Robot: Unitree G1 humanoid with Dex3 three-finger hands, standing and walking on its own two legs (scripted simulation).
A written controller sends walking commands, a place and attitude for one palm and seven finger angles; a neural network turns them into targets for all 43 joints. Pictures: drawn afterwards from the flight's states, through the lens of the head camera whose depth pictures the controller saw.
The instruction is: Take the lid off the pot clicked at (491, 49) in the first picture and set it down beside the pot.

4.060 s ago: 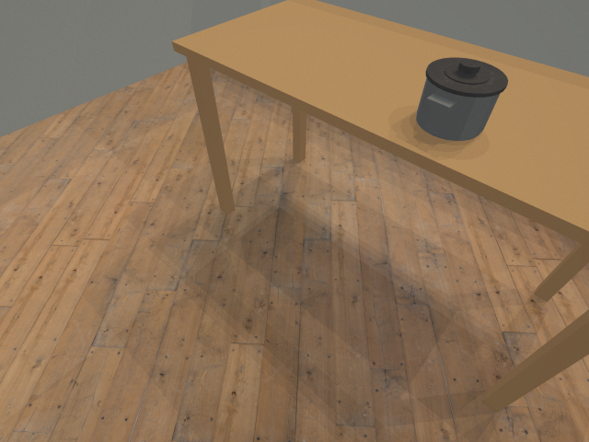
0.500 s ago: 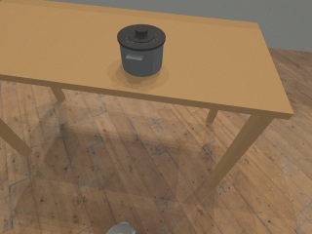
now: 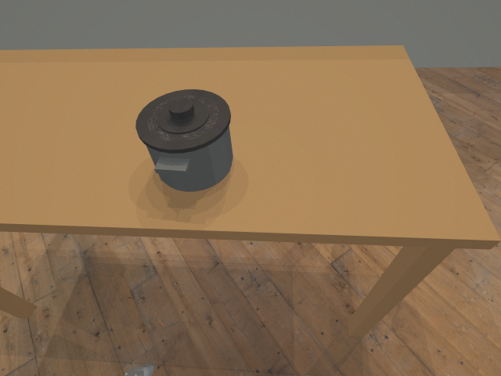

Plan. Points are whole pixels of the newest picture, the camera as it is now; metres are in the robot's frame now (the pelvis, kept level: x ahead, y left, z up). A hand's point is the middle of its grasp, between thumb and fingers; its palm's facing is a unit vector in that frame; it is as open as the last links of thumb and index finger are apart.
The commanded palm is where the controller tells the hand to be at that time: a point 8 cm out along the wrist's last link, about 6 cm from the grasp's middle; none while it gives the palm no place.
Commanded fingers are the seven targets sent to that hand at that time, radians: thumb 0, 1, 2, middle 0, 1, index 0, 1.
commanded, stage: come to a stop and stand still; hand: left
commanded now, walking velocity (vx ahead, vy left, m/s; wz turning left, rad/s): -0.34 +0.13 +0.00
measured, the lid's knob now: (181, 108) +0.50 +0.13 +0.16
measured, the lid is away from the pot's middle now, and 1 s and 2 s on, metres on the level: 0.00 0.00 0.00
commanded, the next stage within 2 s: look again from close up in 1.28 s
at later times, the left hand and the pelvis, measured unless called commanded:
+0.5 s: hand out of the picture +0.04 +0.28 -0.17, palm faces +0.07 -0.97 -0.21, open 7.3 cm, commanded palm none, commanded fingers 0.00 0.90 0.90 -0.20 -0.30 -0.20 -0.30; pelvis +0.00 +0.06 +0.01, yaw +0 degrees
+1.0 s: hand out of the picture -0.03 +0.17 -0.16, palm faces +0.03 -0.98 -0.18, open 7.3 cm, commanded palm none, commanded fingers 0.00 0.90 0.90 -0.20 -0.30 -0.20 -0.30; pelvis -0.02 +0.01 +0.01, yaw +0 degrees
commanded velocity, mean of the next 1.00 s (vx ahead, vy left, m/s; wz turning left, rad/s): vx -0.04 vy -0.06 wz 0.00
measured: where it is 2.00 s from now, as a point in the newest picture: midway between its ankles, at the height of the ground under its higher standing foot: outside the picture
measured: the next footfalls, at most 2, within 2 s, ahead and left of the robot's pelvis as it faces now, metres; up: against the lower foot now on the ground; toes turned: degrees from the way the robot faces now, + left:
left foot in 0.34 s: +0.05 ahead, +0.14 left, +0.00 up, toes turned +1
right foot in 0.86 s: -0.03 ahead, -0.09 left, +0.00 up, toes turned -1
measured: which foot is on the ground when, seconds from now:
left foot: up 0.00-0.32, down 0.34-1.00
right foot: down 0.00-0.34, up 0.36-0.84, down 0.86-1.00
